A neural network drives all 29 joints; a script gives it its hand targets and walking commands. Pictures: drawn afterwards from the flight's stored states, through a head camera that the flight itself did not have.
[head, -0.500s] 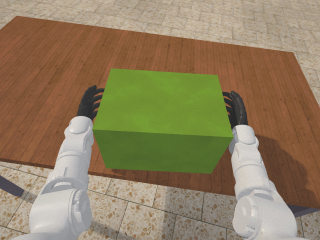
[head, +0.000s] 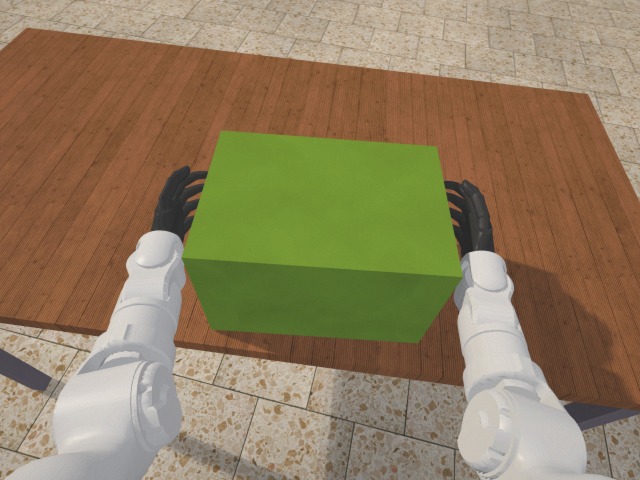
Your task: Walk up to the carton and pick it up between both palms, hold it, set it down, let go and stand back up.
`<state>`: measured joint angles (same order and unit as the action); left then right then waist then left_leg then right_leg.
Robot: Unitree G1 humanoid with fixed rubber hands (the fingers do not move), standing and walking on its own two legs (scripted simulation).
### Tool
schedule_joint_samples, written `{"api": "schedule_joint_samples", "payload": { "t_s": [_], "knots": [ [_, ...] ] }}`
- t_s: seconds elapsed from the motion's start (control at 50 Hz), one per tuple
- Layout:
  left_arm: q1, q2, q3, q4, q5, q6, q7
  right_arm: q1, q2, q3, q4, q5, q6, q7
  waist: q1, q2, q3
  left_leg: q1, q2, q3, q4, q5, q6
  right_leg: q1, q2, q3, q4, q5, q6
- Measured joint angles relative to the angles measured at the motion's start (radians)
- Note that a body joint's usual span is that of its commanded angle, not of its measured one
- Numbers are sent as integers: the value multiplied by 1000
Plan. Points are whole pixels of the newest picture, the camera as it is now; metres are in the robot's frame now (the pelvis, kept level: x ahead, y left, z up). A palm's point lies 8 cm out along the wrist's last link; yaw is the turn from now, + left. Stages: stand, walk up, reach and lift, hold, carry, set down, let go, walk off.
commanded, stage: set down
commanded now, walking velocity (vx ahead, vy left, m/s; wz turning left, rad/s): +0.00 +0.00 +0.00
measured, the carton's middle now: (322, 239) +0.43 +0.01 +0.02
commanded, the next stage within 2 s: none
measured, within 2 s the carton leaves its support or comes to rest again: neither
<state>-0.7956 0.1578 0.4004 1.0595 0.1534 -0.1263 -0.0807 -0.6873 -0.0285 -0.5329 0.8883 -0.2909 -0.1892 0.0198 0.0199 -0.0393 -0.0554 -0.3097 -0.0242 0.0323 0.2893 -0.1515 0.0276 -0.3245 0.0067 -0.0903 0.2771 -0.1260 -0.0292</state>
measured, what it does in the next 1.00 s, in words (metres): stands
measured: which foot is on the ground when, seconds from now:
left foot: down 0.00-1.00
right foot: down 0.00-1.00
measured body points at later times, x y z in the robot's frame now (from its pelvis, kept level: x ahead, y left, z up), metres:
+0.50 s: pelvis +0.00 +0.00 +0.00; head +0.06 +0.02 +0.44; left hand +0.43 +0.21 +0.05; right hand +0.42 -0.19 +0.06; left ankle -0.02 +0.10 -0.75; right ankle +0.00 -0.10 -0.75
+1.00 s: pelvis +0.00 +0.00 +0.00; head +0.06 +0.01 +0.44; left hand +0.43 +0.21 +0.05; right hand +0.42 -0.19 +0.06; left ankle -0.02 +0.10 -0.75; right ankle +0.00 -0.10 -0.75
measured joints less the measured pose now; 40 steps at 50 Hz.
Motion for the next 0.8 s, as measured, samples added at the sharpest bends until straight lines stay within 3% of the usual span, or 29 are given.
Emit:
{"api": "schedule_joint_samples", "payload": {
  "t_s": [0.2,0.8],
  "knots": [
    [15,-6,2,-7,16,-17,10,-7,-9,8,14,17,-9,8,-3,28,9,0,2,8,28,-20,6,10,1,8,1,-2,6],
    [7,-24,77,-17,73,-39,-18,-3,22,-49,-33,-39,-14,28,-1,19,20,-8,-1,2,25,-14,6,-6,-2,1,22,-11,3]
  ]
}}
